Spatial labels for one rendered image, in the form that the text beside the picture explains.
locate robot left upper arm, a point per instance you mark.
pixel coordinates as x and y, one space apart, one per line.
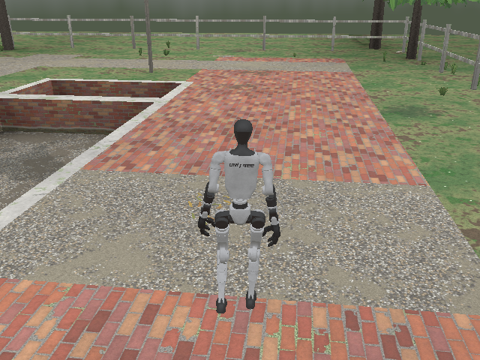
215 169

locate robot head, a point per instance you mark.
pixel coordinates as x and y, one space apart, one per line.
242 130

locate robot right forearm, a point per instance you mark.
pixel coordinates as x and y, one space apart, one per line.
272 208

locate robot torso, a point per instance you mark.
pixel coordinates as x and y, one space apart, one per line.
240 182

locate robot left forearm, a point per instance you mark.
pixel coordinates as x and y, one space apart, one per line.
207 203

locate right robot hand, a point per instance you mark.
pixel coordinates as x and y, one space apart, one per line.
274 239

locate left robot hand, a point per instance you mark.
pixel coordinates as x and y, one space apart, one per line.
202 225

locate robot right upper arm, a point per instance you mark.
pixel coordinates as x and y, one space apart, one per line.
267 173

